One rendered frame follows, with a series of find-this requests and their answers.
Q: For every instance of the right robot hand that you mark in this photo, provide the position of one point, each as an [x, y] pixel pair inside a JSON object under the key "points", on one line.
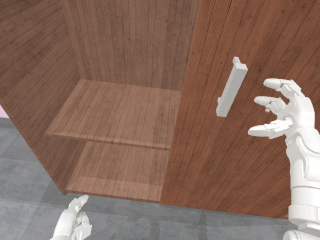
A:
{"points": [[299, 111]]}

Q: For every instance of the wardrobe door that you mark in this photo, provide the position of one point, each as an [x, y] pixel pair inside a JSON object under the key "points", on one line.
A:
{"points": [[213, 163]]}

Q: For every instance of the right robot upper arm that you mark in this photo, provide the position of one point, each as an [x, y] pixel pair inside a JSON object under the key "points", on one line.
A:
{"points": [[299, 235]]}

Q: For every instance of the handle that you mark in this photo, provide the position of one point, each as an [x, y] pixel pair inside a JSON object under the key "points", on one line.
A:
{"points": [[233, 84]]}

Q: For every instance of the left robot hand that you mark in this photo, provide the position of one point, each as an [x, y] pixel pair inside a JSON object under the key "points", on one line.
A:
{"points": [[69, 221]]}

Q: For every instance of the right robot forearm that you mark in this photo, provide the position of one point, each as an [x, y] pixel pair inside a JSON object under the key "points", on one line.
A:
{"points": [[303, 151]]}

